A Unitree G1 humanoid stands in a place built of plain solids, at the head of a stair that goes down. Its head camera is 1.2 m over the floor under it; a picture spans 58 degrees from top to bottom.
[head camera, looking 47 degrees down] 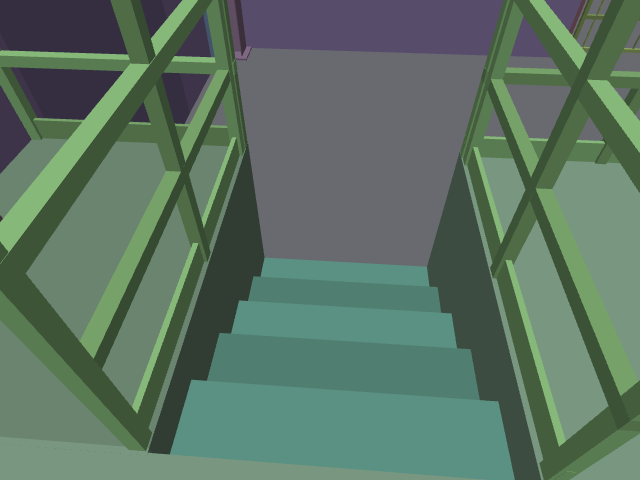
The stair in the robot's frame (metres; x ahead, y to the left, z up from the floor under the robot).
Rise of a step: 0.17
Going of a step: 0.28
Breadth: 1.02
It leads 4 degrees to the right of straight ahead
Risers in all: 6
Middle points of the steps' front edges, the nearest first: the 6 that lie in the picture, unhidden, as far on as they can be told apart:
0.33 -0.05 0.00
0.61 -0.07 -0.17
0.89 -0.09 -0.34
1.17 -0.11 -0.51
1.44 -0.13 -0.68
1.72 -0.15 -0.85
